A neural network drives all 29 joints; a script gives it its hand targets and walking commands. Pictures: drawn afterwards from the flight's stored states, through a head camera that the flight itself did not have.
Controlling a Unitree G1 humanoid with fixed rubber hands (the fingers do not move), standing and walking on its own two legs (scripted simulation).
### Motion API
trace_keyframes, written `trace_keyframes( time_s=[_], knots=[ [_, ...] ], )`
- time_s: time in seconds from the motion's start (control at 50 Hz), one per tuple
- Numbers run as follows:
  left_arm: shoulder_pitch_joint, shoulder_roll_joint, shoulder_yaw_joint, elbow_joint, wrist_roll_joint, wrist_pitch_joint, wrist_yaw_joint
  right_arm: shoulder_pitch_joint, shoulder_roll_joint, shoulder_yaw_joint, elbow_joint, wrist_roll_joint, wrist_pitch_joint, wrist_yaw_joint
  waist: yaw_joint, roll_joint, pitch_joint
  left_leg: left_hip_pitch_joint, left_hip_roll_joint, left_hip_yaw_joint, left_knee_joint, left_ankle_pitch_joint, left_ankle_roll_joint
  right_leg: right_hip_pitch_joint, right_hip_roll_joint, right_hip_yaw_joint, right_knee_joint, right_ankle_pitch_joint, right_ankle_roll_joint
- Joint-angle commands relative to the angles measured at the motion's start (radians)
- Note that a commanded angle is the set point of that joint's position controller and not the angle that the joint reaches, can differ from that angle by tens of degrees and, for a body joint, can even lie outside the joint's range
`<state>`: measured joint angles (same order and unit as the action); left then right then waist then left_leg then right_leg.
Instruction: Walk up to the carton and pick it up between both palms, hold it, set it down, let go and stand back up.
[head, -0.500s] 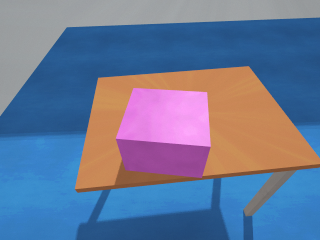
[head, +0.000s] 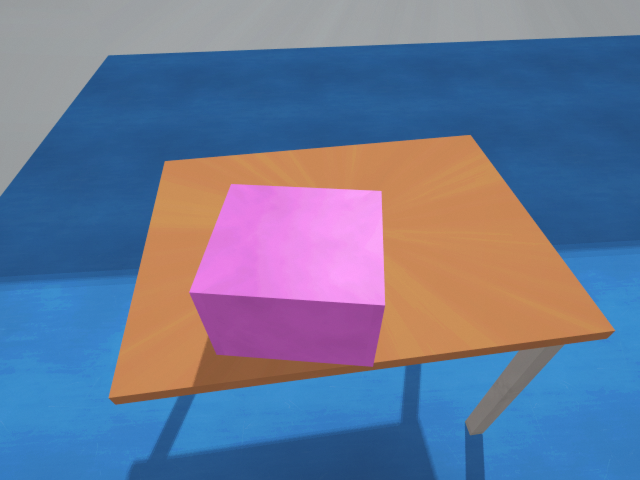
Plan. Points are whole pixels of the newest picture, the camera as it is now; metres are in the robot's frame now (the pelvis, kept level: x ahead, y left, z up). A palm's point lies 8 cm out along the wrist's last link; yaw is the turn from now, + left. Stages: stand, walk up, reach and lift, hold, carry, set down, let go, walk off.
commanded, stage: walk up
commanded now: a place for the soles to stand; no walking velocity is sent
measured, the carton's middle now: (299, 272) +0.46 +0.05 -0.04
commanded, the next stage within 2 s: none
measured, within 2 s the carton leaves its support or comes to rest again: neither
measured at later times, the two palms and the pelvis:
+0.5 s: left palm out of the picture +0.05 +0.16 -0.14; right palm (545, 421) +0.23 -0.31 -0.13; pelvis +0.11 -0.08 -0.01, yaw +6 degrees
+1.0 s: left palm out of the picture +0.14 +0.18 -0.11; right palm (573, 428) +0.22 -0.34 -0.12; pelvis +0.11 -0.08 +0.00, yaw +3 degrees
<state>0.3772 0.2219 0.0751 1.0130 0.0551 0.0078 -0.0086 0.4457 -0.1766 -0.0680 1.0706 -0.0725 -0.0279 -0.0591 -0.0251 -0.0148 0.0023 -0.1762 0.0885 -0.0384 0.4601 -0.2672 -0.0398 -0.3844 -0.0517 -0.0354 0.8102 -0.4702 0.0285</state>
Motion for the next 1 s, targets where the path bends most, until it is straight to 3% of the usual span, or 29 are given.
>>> trace_keyframes(
  time_s=[0.0, 0.02, 0.04, 0.06, 0.08, 0.1, 0.14, 0.2, 0.26, 0.32, 0.34, 0.38, 0.4, 0.42, 0.46, 0.48, 0.5, 0.52, 0.54, 0.56, 0.58, 0.64, 0.68, 0.76, 0.78, 0.82, 0.9, 0.96, 0.98],
  knots=[
    [0.137, 0.010, 0.008, -0.064, -0.012, -0.013, -0.004, -0.038, -0.203, -0.044, -0.086, 0.007, 0.001, 0.010, 0.088, 0.197, 0.107, -0.227, 0.100, -0.106, -0.138, -0.444, 0.181, 0.175, 0.023, -0.096, -0.198, 0.071, -0.010],
    [0.204, 0.024, 0.009, -0.050, -0.008, -0.016, 0.008, -0.060, -0.202, -0.045, -0.097, 0.007, 0.004, 0.021, 0.126, 0.127, 0.104, -0.304, 0.070, -0.064, -0.022, -0.521, 0.156, 0.307, 0.040, -0.131, -0.264, 0.126, -0.007],
    [0.315, 0.038, 0.018, -0.007, -0.005, -0.022, 0.017, -0.039, -0.173, -0.039, -0.113, 0.017, 0.010, 0.026, 0.144, -0.013, 0.040, -0.379, 0.001, -0.005, 0.175, -0.533, 0.136, 0.448, 0.068, -0.131, -0.265, 0.082, -0.011],
    [0.339, 0.114, 0.021, -0.017, -0.011, -0.022, 0.026, -0.059, -0.127, -0.017, -0.154, 0.027, 0.016, 0.028, 0.166, -0.220, 0.004, -0.493, -0.084, 0.076, 0.377, -0.514, 0.096, 0.497, -0.074, 0.070, -0.369, -0.033, -0.038],
    [0.305, 0.213, 0.033, -0.056, 0.001, -0.019, 0.027, -0.057, -0.050, 0.011, -0.199, 0.039, 0.029, 0.023, 0.146, -0.330, 0.059, -0.537, -0.100, 0.085, 0.590, -0.516, 0.045, 0.342, -0.305, 0.422, -0.601, -0.365, -0.130],
    [0.178, 0.290, 0.053, -0.076, -0.005, -0.010, 0.041, -0.052, -0.027, 0.013, -0.212, 0.021, 0.046, 0.016, 0.090, -0.232, 0.181, -0.515, -0.035, -0.035, 0.684, -0.413, 0.052, 0.110, -0.399, 0.589, -0.718, -0.522, -0.194],
    [0.054, 0.184, 0.007, -0.109, -0.033, -0.011, 0.048, -0.029, -0.067, 0.003, -0.198, 0.018, 0.045, 0.032, 0.035, -0.109, 0.287, -0.394, -0.011, -0.035, 0.682, -0.267, 0.021, -0.051, -0.319, 0.450, -0.704, -0.369, -0.238],
    [0.088, 0.129, -0.027, -0.093, -0.002, -0.048, 0.050, 0.014, -0.094, 0.000, -0.183, 0.010, 0.029, 0.049, 0.030, -0.020, 0.230, -0.358, -0.012, -0.010, 0.605, -0.141, 0.010, 0.084, -0.257, 0.214, -0.569, 0.237, -0.196],
    [0.030, 0.189, -0.021, -0.139, 0.010, -0.060, 0.041, -0.052, -0.088, 0.003, -0.244, 0.032, 0.022, 0.040, 0.014, -0.078, 0.102, -0.203, -0.010, 0.047, 0.443, -0.079, -0.001, 0.097, -0.253, 0.063, -0.477, 0.604, -0.229],
    [0.110, 0.157, -0.029, -0.140, -0.016, -0.049, 0.048, -0.094, -0.119, -0.005, -0.252, 0.038, 0.029, 0.039, 0.033, -0.009, 0.102, -0.197, -0.045, 0.062, 0.323, -0.027, 0.015, 0.192, -0.237, 0.017, -0.363, 0.867, -0.177],
    [0.141, 0.148, -0.038, -0.147, -0.015, -0.045, 0.047, -0.136, -0.093, 0.007, -0.272, 0.045, 0.032, 0.037, 0.048, -0.093, 0.081, -0.200, -0.055, 0.089, 0.281, 0.000, 0.028, 0.241, -0.206, 0.018, -0.350, 0.917, -0.149],
    [0.147, 0.163, -0.032, -0.157, -0.022, -0.031, 0.046, -0.121, -0.085, 0.012, -0.277, 0.055, 0.030, 0.031, 0.032, -0.133, 0.032, -0.116, -0.075, 0.104, 0.124, 0.104, 0.042, 0.254, -0.182, 0.016, -0.311, 0.777, -0.141],
    [0.158, 0.151, -0.036, -0.157, -0.041, -0.026, 0.052, -0.136, -0.091, 0.016, -0.278, 0.058, 0.032, 0.027, 0.040, -0.032, -0.002, -0.037, -0.053, 0.112, 0.020, 0.188, 0.044, 0.248, -0.185, 0.011, -0.297, 0.739, -0.094],
    [0.166, 0.134, -0.042, -0.155, -0.032, -0.026, 0.048, -0.131, -0.122, 0.010, -0.288, 0.054, 0.026, 0.022, 0.004, -0.041, -0.007, 0.057, -0.015, 0.044, -0.034, 0.289, 0.063, 0.205, -0.163, -0.008, -0.229, 0.716, -0.087],
    [0.190, 0.068, -0.057, -0.220, -0.047, -0.039, 0.044, -0.094, -0.228, -0.016, -0.279, 0.049, 0.019, 0.018, -0.023, 0.056, -0.093, 0.245, 0.169, -0.129, 0.030, 0.558, 0.191, 0.062, -0.064, -0.028, -0.060, 0.417, -0.030],
    [0.235, 0.023, -0.068, -0.203, -0.058, -0.028, 0.041, -0.107, -0.211, -0.002, -0.274, 0.047, 0.022, 0.011, 0.008, 0.144, -0.086, 0.187, 0.232, -0.214, -0.003, 0.669, 0.283, 0.052, 0.005, -0.036, -0.012, 0.115, -0.008],
    [0.212, 0.022, -0.064, -0.198, -0.054, -0.012, 0.051, -0.163, -0.187, 0.008, -0.273, 0.061, 0.033, 0.009, 0.009, 0.158, -0.060, 0.134, 0.257, -0.231, -0.022, 0.551, 0.335, 0.040, 0.006, 0.006, -0.083, 0.001, 0.005],
    [0.216, 0.035, -0.061, -0.212, -0.044, -0.017, 0.054, -0.216, -0.171, 0.016, -0.259, 0.073, 0.042, 0.015, 0.038, 0.087, -0.003, -0.038, 0.215, -0.170, -0.054, 0.418, 0.293, 0.140, -0.007, 0.004, -0.174, 0.048, -0.002],
    [0.196, 0.053, -0.064, -0.218, -0.035, -0.028, 0.044, -0.262, -0.178, 0.022, -0.273, 0.078, 0.049, 0.020, 0.071, 0.092, 0.018, -0.078, 0.126, -0.077, -0.023, 0.297, 0.213, 0.198, -0.040, 0.036, -0.331, 0.163, -0.024],
    [0.165, 0.091, -0.054, -0.231, -0.027, -0.040, 0.033, -0.279, -0.161, 0.021, -0.264, 0.072, 0.050, 0.026, 0.057, 0.022, 0.065, -0.050, 0.039, 0.024, 0.069, 0.323, 0.134, 0.183, -0.090, 0.074, -0.411, 0.346, -0.027],
    [0.144, 0.149, -0.037, -0.250, -0.036, -0.046, 0.035, -0.225, -0.176, 0.025, -0.274, 0.074, 0.052, 0.030, 0.037, 0.008, 0.009, -0.019, 0.016, 0.036, 0.087, 0.334, 0.082, 0.190, -0.134, 0.129, -0.436, 0.518, -0.064],
    [0.132, 0.155, -0.040, -0.249, -0.052, -0.043, 0.041, -0.261, -0.155, 0.040, -0.261, 0.077, 0.044, 0.039, 0.032, -0.082, 0.079, -0.025, 0.022, 0.047, 0.061, 0.273, 0.060, 0.198, -0.137, 0.092, -0.408, 0.763, -0.039],
    [0.118, 0.140, -0.041, -0.251, -0.056, -0.044, 0.043, -0.269, -0.169, 0.033, -0.248, 0.063, 0.045, 0.040, 0.028, -0.040, 0.059, 0.012, 0.026, 0.047, 0.049, 0.247, 0.068, 0.188, -0.126, 0.081, -0.419, 0.651, -0.051],
    [0.140, 0.174, -0.035, -0.278, -0.061, -0.045, 0.044, -0.281, -0.202, 0.033, -0.241, 0.061, 0.040, 0.040, 0.048, -0.085, 0.008, 0.007, 0.037, 0.075, 0.056, 0.376, 0.078, 0.283, -0.118, 0.051, -0.377, 0.842, -0.041],
    [0.147, 0.173, -0.024, -0.283, -0.063, -0.043, 0.042, -0.286, -0.205, 0.037, -0.254, 0.057, 0.043, 0.041, 0.058, -0.054, -0.028, 0.007, 0.034, 0.091, 0.063, 0.362, 0.073, 0.296, -0.125, 0.061, -0.358, 0.901, -0.029],
    [0.111, 0.153, -0.027, -0.292, -0.051, -0.038, 0.043, -0.284, -0.168, 0.045, -0.254, 0.064, 0.047, 0.043, 0.048, -0.074, -0.018, 0.007, 0.027, 0.078, 0.031, 0.258, 0.062, 0.270, -0.129, 0.066, -0.392, 0.730, -0.057],
    [0.082, 0.168, -0.012, -0.324, -0.044, -0.035, 0.037, -0.257, -0.218, 0.038, -0.238, 0.061, 0.048, 0.043, 0.026, 0.047, -0.014, 0.086, 0.057, 0.054, -0.006, 0.243, 0.084, 0.166, -0.098, 0.095, -0.418, 0.436, -0.085],
    [0.064, 0.179, -0.014, -0.327, -0.049, -0.038, 0.033, -0.264, -0.218, 0.034, -0.242, 0.072, 0.047, 0.052, 0.032, -0.018, 0.019, 0.040, 0.052, 0.054, -0.024, 0.237, 0.084, 0.178, -0.076, 0.062, -0.436, 0.361, -0.072],
    [0.081, 0.166, -0.019, -0.317, -0.049, -0.038, 0.030, -0.256, -0.229, 0.031, -0.237, 0.075, 0.048, 0.052, 0.038, 0.006, 0.034, 0.011, 0.042, 0.055, -0.025, 0.204, 0.076, 0.176, -0.075, 0.069, -0.444, 0.337, -0.078]
  ],
)
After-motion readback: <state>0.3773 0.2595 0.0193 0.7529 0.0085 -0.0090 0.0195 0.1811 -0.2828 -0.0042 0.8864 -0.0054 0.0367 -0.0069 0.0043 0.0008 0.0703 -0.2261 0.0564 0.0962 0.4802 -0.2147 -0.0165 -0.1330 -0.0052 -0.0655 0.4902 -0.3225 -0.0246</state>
